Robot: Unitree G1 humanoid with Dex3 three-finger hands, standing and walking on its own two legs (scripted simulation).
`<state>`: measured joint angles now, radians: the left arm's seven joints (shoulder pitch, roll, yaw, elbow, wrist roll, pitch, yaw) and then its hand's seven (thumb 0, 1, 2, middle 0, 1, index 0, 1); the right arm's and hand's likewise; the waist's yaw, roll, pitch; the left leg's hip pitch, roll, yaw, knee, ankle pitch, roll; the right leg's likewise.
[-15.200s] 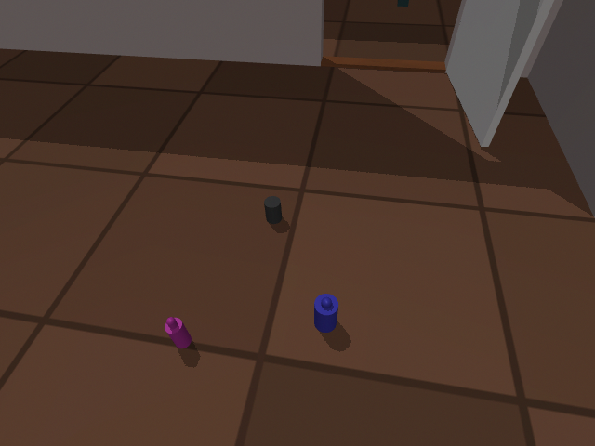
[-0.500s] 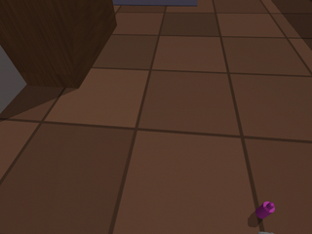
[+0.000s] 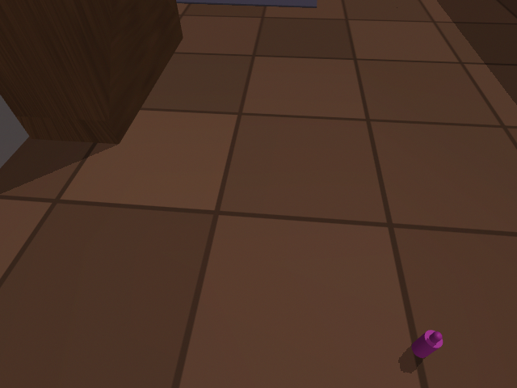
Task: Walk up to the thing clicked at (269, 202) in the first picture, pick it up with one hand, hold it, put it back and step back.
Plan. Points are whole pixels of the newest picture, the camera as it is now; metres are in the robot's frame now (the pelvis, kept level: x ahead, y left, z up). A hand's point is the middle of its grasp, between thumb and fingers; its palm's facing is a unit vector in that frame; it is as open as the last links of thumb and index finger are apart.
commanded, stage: stand
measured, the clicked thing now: out of the picture +0.08 -1.17 -0.73
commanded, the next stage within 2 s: none
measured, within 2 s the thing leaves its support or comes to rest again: neither
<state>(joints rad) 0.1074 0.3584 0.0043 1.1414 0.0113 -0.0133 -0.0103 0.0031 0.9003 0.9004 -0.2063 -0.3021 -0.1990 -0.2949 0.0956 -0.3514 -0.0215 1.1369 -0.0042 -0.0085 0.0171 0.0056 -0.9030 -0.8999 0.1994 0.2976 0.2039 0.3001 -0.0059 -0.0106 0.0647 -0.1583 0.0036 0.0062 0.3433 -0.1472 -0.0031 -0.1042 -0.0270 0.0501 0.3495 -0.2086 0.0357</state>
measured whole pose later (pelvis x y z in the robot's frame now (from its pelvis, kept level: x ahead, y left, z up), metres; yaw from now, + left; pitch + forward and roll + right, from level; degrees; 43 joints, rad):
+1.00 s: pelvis +0.01 +0.00 +0.00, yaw +1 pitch -2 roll +0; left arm 0.11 0.35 0.01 1.13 0.01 -0.01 0.00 0.00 0.90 0.90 -0.21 -0.30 -0.20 -0.29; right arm 0.09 -0.35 -0.01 1.15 0.00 -0.01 0.01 0.00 -0.90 -0.90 0.20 0.30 0.20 0.30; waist 0.00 0.00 0.05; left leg -0.14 0.01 -0.01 0.33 -0.16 -0.01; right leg -0.08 -0.03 0.04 0.32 -0.22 0.03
